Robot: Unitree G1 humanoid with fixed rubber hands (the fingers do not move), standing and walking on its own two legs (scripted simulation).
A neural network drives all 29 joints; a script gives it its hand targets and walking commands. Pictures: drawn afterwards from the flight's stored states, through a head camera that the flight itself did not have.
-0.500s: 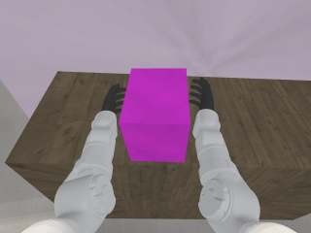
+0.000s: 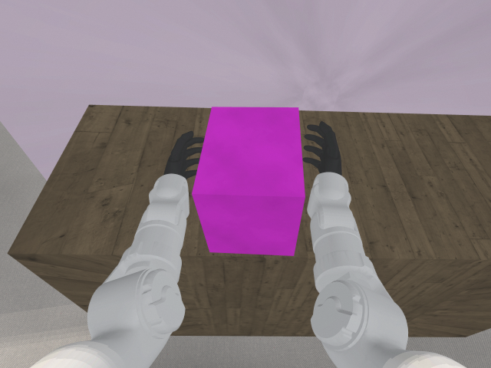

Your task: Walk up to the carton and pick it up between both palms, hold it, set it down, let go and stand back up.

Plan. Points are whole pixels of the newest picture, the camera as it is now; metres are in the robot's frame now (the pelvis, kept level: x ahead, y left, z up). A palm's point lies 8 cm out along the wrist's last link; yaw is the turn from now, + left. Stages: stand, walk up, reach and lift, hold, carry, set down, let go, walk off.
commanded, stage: set down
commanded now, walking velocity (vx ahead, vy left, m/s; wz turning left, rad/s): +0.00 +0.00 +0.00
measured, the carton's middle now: (253, 181) +0.45 -0.01 +0.03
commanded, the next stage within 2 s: none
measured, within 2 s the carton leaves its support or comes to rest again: neither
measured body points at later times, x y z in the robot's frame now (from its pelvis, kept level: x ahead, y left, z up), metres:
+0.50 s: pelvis -0.01 +0.00 +0.00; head +0.05 +0.00 +0.45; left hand +0.44 +0.12 +0.07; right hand +0.43 -0.14 +0.10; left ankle +0.00 +0.10 -0.75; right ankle -0.03 -0.09 -0.75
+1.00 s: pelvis -0.01 +0.00 +0.00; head +0.06 +0.00 +0.44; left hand +0.44 +0.12 +0.07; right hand +0.42 -0.15 +0.09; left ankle +0.00 +0.10 -0.75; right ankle -0.03 -0.09 -0.75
